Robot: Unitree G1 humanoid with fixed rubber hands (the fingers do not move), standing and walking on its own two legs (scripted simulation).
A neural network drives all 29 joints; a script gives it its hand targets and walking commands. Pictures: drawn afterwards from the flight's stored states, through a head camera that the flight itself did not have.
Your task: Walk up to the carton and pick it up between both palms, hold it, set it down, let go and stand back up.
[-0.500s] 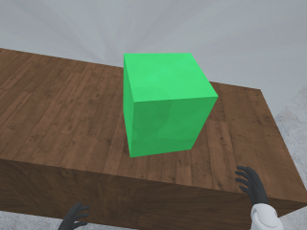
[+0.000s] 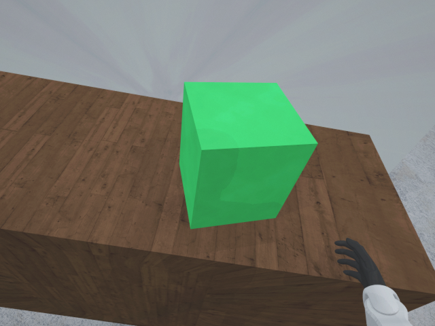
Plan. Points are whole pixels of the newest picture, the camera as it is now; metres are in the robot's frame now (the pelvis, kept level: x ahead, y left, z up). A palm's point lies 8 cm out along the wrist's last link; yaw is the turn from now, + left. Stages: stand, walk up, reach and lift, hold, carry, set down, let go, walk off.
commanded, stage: stand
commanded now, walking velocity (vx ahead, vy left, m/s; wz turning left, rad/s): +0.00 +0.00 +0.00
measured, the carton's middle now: (233, 155) +0.46 +0.01 +0.05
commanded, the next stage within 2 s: none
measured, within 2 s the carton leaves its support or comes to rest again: neither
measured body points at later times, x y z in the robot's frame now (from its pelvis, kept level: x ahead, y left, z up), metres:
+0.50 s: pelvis +0.00 +0.00 +0.00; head -0.01 +0.06 +0.45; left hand +0.03 +0.30 -0.16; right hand +0.25 -0.26 +0.00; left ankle +0.03 +0.16 -0.74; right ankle -0.04 -0.10 -0.74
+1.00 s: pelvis +0.00 +0.01 +0.00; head -0.02 +0.05 +0.45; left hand +0.02 +0.30 -0.15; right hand +0.25 -0.26 +0.00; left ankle +0.03 +0.16 -0.74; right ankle -0.04 -0.10 -0.74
